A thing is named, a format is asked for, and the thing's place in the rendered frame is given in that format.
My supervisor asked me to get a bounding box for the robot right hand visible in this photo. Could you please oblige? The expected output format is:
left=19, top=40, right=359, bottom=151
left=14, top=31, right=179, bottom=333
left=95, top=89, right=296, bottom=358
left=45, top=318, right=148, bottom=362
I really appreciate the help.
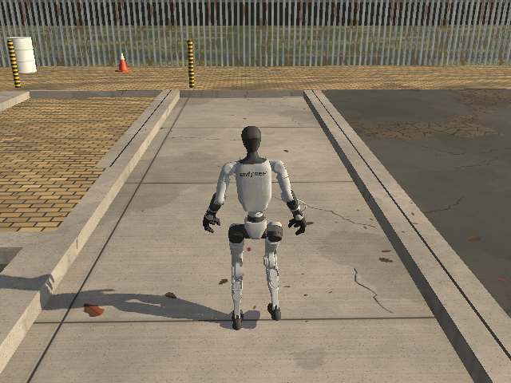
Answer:
left=288, top=217, right=307, bottom=235

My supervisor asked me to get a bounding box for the right robot forearm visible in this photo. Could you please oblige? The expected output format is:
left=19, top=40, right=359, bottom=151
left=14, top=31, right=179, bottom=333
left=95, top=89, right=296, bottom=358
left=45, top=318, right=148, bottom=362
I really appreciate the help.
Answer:
left=287, top=190, right=303, bottom=220

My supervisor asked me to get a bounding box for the left robot foot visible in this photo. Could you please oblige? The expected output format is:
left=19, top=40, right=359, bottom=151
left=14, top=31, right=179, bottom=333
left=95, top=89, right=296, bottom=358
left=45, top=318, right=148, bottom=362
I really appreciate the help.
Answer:
left=232, top=310, right=244, bottom=330

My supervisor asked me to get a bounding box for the robot left upper arm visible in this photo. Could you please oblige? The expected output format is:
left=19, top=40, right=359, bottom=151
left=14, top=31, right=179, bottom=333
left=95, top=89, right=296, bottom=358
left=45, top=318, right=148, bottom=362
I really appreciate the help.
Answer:
left=214, top=161, right=236, bottom=206

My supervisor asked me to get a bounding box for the left robot forearm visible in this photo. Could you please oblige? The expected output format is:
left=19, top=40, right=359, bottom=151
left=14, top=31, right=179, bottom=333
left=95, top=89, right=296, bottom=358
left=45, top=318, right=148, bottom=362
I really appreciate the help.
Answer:
left=205, top=193, right=221, bottom=220

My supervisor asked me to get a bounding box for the robot right upper arm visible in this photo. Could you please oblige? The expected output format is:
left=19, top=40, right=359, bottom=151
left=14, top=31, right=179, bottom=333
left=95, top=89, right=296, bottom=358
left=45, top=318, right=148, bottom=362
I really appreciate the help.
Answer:
left=269, top=160, right=294, bottom=203

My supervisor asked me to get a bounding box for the robot left hand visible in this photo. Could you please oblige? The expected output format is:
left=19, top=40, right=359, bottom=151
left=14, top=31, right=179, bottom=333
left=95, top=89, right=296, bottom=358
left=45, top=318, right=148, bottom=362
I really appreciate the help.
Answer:
left=203, top=215, right=220, bottom=233

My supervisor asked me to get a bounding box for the robot torso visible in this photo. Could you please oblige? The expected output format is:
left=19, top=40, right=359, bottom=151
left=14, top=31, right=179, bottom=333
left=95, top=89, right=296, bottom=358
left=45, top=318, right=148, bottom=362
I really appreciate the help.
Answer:
left=235, top=156, right=272, bottom=239

